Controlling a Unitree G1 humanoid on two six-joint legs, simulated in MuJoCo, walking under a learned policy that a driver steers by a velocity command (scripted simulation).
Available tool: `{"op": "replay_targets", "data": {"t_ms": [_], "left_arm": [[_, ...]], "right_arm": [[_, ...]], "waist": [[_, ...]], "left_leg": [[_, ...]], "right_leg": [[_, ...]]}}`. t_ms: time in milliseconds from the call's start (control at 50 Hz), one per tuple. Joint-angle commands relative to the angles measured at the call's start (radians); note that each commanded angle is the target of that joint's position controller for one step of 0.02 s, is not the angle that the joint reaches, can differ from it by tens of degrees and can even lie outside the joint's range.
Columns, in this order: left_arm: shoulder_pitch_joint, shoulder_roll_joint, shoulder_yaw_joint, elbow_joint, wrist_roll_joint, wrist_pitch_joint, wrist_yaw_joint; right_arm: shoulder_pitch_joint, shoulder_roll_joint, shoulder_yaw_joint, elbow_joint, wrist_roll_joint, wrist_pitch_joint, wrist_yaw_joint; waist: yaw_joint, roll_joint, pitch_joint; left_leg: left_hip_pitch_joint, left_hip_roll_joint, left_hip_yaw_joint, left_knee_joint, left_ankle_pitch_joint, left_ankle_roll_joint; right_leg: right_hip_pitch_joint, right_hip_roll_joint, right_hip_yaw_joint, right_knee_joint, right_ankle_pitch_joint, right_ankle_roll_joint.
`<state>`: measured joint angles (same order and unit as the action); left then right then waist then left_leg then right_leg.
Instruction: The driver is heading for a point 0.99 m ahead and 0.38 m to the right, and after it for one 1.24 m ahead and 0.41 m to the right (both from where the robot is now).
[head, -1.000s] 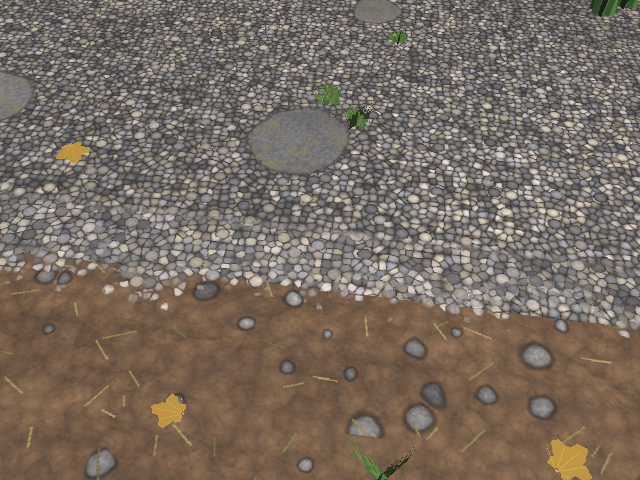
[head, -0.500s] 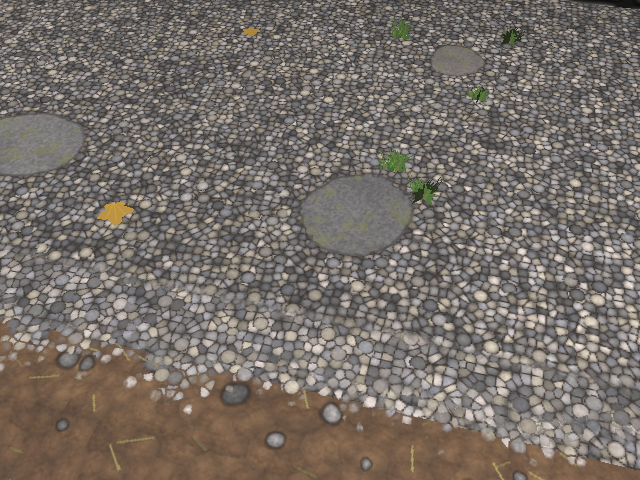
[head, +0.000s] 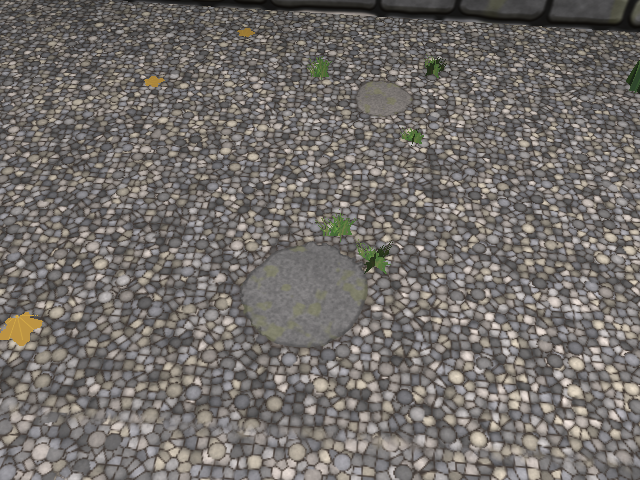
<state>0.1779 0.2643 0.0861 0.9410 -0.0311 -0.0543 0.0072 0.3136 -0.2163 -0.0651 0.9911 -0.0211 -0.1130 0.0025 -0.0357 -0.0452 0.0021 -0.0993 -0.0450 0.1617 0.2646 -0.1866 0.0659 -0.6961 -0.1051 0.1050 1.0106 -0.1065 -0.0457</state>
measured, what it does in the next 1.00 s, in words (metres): walks ahead, turning right: right foot, then left foot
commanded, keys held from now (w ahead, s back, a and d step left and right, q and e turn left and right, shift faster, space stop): w+e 0.90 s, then w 0.10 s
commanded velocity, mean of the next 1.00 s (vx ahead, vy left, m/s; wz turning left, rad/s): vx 0.50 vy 0.00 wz -0.54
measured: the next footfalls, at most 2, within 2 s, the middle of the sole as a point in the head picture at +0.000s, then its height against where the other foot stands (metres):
right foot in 0.28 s outside the picture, level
left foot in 0.78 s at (340, 414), level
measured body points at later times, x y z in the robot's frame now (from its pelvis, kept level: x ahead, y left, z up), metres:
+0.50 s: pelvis +0.28 -0.08 +0.00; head +0.31 -0.10 +0.44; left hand +0.43 +0.16 -0.12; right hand +0.37 -0.39 -0.11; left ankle +0.36 +0.09 -0.67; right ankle +0.28 -0.14 -0.75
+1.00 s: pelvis +0.56 -0.12 +0.00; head +0.58 -0.13 +0.45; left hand +0.83 +0.03 -0.11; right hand +0.47 -0.39 -0.12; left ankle +0.62 -0.03 -0.75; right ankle +0.50 -0.26 -0.67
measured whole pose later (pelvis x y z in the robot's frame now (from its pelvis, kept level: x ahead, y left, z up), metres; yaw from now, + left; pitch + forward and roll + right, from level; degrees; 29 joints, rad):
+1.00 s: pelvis +0.56 -0.12 +0.00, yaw -34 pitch +2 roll +2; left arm 0.23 0.30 0.08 0.70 -0.02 -0.03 0.00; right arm 0.28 -0.25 -0.07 0.82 -0.01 -0.11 0.01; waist -0.04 -0.05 0.01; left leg -0.20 -0.02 0.09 0.36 -0.19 0.03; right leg -0.61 -0.06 0.07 1.11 -0.31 -0.02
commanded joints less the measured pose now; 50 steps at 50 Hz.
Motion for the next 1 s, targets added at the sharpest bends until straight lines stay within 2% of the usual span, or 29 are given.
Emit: {"op": "replay_targets", "data": {"t_ms": [20, 100, 180, 240, 260, 280, 300, 320, 340, 360, 380, 400, 420, 460, 520, 600, 660, 720, 740, 760, 780, 800, 820, 840, 860, 880, 900, 940, 1000], "left_arm": [[-0.012, 0.030, 0.007, -0.051, 0.007, -0.005, -0.011], [-0.150, 0.001, -0.010, -0.110, 0.013, -0.006, -0.034], [-0.231, -0.003, -0.017, -0.177, 0.008, -0.006, -0.062], [-0.152, 0.051, 0.008, -0.196, 0.003, -0.002, -0.075], [-0.042, 0.093, 0.029, -0.178, -0.001, -0.001, -0.075], [0.119, 0.156, 0.063, -0.141, -0.001, 0.001, -0.062], [0.234, 0.253, 0.090, -0.116, 0.005, 0.010, -0.037], [0.195, 0.305, 0.089, -0.147, 0.011, -0.001, -0.039], [0.234, 0.224, 0.064, -0.143, 0.022, -0.006, -0.040], [0.192, 0.166, 0.050, -0.143, 0.020, -0.015, -0.037], [0.110, 0.129, 0.039, -0.161, 0.011, -0.022, -0.040], [0.045, 0.099, 0.029, -0.180, 0.013, -0.025, -0.038], [0.016, 0.084, 0.021, -0.196, 0.020, -0.025, -0.034], [0.025, 0.114, 0.026, -0.202, 0.018, -0.028, -0.023], [0.072, 0.159, 0.038, -0.202, 0.014, -0.026, -0.002], [0.131, 0.157, 0.037, -0.197, 0.007, -0.012, 0.006], [0.173, 0.150, 0.036, -0.187, 0.002, -0.005, 0.007], [0.172, 0.151, 0.036, -0.196, 0.007, 0.005, 0.015], [0.153, 0.145, 0.034, -0.205, 0.008, 0.007, 0.016], [0.135, 0.115, 0.023, -0.219, 0.011, 0.005, 0.013], [0.128, 0.062, 0.002, -0.245, 0.027, 0.000, 0.009], [0.289, 0.005, -0.016, -0.270, -0.004, -0.011, 0.007], [0.286, 0.118, 0.000, -0.243, -0.017, -0.011, 0.010], [0.172, 0.176, 0.015, -0.256, -0.010, -0.004, 0.009], [0.114, 0.167, 0.016, -0.270, 0.002, 0.002, 0.010], [0.080, 0.153, 0.019, -0.285, 0.013, 0.003, 0.007], [0.088, 0.133, 0.020, -0.290, 0.008, 0.007, 0.001], [0.101, 0.082, 0.010, -0.295, 0.000, 0.015, -0.004], [0.055, 0.053, -0.003, -0.318, 0.012, 0.017, -0.004]], "right_arm": [[-0.044, -0.141, -0.025, -0.061, 0.001, -0.012, -0.019], [0.021, -0.155, -0.029, -0.044, 0.010, 0.001, -0.032], [0.061, -0.176, -0.039, -0.036, 0.023, 0.031, -0.036], [0.015, -0.223, -0.051, -0.062, 0.033, 0.050, -0.046], [-0.005, -0.238, -0.054, -0.071, 0.034, 0.057, -0.048], [-0.030, -0.239, -0.051, -0.083, 0.039, 0.057, -0.048], [-0.013, -0.185, -0.034, -0.111, 0.012, 0.043, -0.043], [0.051, -0.066, 0.003, -0.165, 0.014, 0.001, -0.025], [-0.073, -0.149, -0.013, -0.191, 0.057, -0.042, -0.007], [-0.127, -0.159, -0.014, -0.211, 0.077, -0.057, 0.000], [-0.131, -0.157, -0.016, -0.197, 0.059, -0.059, -0.006], [-0.131, -0.174, -0.028, -0.192, 0.032, -0.050, -0.014], [-0.110, -0.178, -0.035, -0.191, 0.025, -0.033, -0.014], [-0.109, -0.154, -0.034, -0.208, 0.014, -0.009, -0.017], [-0.216, -0.131, -0.024, -0.253, 0.003, 0.004, -0.023], [-0.353, -0.105, -0.009, -0.297, 0.016, -0.004, -0.008], [-0.402, -0.134, -0.013, -0.328, 0.029, -0.014, 0.005], [-0.368, -0.172, -0.026, -0.333, 0.033, -0.032, 0.017], [-0.303, -0.183, -0.033, -0.318, 0.031, -0.039, 0.016], [-0.197, -0.214, -0.048, -0.297, 0.019, -0.045, 0.011], [-0.034, -0.273, -0.063, -0.283, 0.002, -0.045, 0.002], [0.057, -0.345, -0.081, -0.245, -0.007, -0.030, 0.006], [0.038, -0.246, -0.061, -0.262, 0.019, -0.023, 0.009], [-0.009, -0.178, -0.042, -0.278, 0.023, -0.014, 0.004], [-0.061, -0.165, -0.033, -0.284, 0.013, -0.005, 0.003], [-0.094, -0.147, -0.027, -0.278, 0.008, 0.001, 0.002], [-0.108, -0.136, -0.021, -0.274, 0.002, 0.001, 0.001], [-0.094, -0.136, -0.022, -0.254, 0.010, -0.008, 0.007], [-0.068, -0.179, -0.036, -0.227, 0.016, -0.017, 0.011]], "waist": [[0.027, 0.098, 0.039], [-0.022, 0.080, 0.088], [-0.034, 0.084, 0.109], [0.045, 0.151, 0.023], [0.108, 0.165, -0.040], [0.197, 0.139, -0.124], [0.203, -0.038, -0.216], [0.094, -0.201, -0.336], [0.162, -0.082, -0.342], [0.147, -0.052, -0.214], [0.092, 0.055, -0.126], [0.055, 0.067, -0.087], [0.025, 0.060, -0.072], [0.004, 0.046, -0.052], [0.032, 0.020, -0.018], [0.095, -0.031, -0.007], [0.113, -0.050, -0.008], [0.082, -0.082, -0.018], [0.042, -0.094, -0.036], [-0.011, -0.084, -0.105], [-0.078, 0.017, -0.245], [-0.006, 0.380, -0.369], [-0.027, 0.293, -0.313], [-0.058, 0.183, -0.177], [-0.040, 0.111, -0.098], [-0.019, 0.108, -0.038], [0.006, 0.133, -0.018], [0.020, 0.152, -0.010], [0.024, 0.121, -0.002]], "left_leg": [[-0.005, 0.279, -0.096, -0.150, 0.259, 0.092], [0.071, 0.294, -0.014, -0.151, 0.293, 0.075], [0.219, 0.340, 0.032, -0.059, 0.459, 0.070], [0.235, 0.343, 0.073, 0.142, 0.945, 0.041], [0.210, 0.333, 0.079, 0.296, 1.029, 0.028], [0.099, 0.289, 0.095, 0.523, 0.929, -0.009], [-0.194, 0.220, 0.087, 0.857, 0.361, -0.052], [-0.570, -0.015, -0.105, 1.178, -0.405, -0.099], [-0.688, 0.031, -0.273, 1.219, -0.372, -0.068], [-0.742, 0.079, -0.262, 1.163, -0.289, -0.043], [-0.690, 0.129, -0.256, 1.060, -0.216, -0.039], [-0.612, 0.156, -0.249, 0.972, -0.179, -0.049], [-0.547, 0.173, -0.251, 0.935, -0.156, -0.059], [-0.510, 0.176, -0.233, 0.843, -0.133, -0.090], [-0.522, 0.149, -0.205, 0.636, 0.031, -0.127], [-0.435, 0.076, -0.189, 0.341, 0.267, -0.123], [-0.420, 0.055, -0.214, 0.255, 0.255, -0.109], [-0.367, 0.044, -0.227, 0.204, 0.138, -0.074], [-0.282, 0.038, -0.212, 0.169, 0.132, -0.054], [-0.107, 0.070, -0.227, 0.165, 0.144, -0.018], [0.160, 0.241, -0.386, 0.191, 0.111, 0.048], [0.480, 0.472, -0.865, 0.103, -0.069, 0.222], [0.456, 0.485, -0.954, 0.058, -0.301, 0.209], [0.329, 0.435, -0.781, 0.043, -0.301, 0.157], [0.192, 0.389, -0.646, 0.025, -0.186, 0.126], [0.088, 0.350, -0.554, 0.000, -0.086, 0.117], [0.019, 0.319, -0.474, -0.026, -0.025, 0.105], [-0.037, 0.293, -0.391, -0.072, 0.037, 0.120], [-0.032, 0.308, -0.320, -0.111, 0.150, 0.156]], "right_leg": [[-0.041, -0.013, 0.010, -0.126, 0.154, 0.010], [-0.049, -0.003, -0.078, -0.286, 0.211, 0.000], [-0.084, 0.022, -0.148, -0.358, 0.083, -0.030], [0.125, 0.117, -0.240, -0.357, -0.067, -0.084], [0.270, 0.155, -0.251, -0.373, -0.089, -0.112], [0.525, 0.181, -0.223, -0.465, -0.011, -0.153], [0.828, -0.012, 0.086, -0.468, 0.024, -0.220], [1.086, -0.238, 0.708, -0.641, -0.098, -0.433], [1.104, -0.225, 0.692, -0.716, -0.107, -0.389], [1.000, -0.189, 0.521, -0.708, -0.056, -0.342], [0.831, -0.137, 0.391, -0.712, 0.032, -0.298], [0.695, -0.102, 0.310, -0.725, 0.114, -0.274], [0.609, -0.078, 0.271, -0.751, 0.152, -0.268], [0.516, -0.062, 0.235, -0.779, 0.219, -0.273], [0.451, -0.016, 0.162, -0.791, 0.244, -0.247], [0.426, 0.036, 0.134, -0.761, 0.121, -0.183], [0.498, 0.001, 0.213, -0.700, 0.058, -0.171], [0.578, -0.032, 0.305, -0.608, 0.058, -0.153], [0.575, -0.017, 0.311, -0.561, 0.095, -0.137], [0.534, 0.033, 0.278, -0.441, 0.147, -0.106], [0.399, 0.098, 0.189, -0.163, 0.020, -0.065], [0.037, 0.228, 0.072, 0.157, -0.480, 0.000], [-0.097, 0.138, 0.096, 0.296, -0.476, 0.012], [-0.131, 0.102, 0.075, 0.329, -0.378, 0.019], [-0.097, 0.066, 0.041, 0.311, -0.303, 0.025], [-0.073, 0.039, 0.037, 0.261, -0.256, 0.026], [-0.026, 0.013, 0.033, 0.229, -0.229, 0.023], [0.014, 0.003, 0.010, 0.167, -0.218, 0.024], [-0.013, -0.002, 0.009, 0.023, -0.146, 0.035]]}}
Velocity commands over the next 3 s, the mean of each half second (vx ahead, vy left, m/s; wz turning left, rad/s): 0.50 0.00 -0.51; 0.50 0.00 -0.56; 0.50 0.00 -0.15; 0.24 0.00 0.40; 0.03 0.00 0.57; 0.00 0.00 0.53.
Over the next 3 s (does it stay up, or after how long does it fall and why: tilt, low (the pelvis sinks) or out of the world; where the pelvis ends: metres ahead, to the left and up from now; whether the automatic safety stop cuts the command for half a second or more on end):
stays up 0.95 -0.42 -0.01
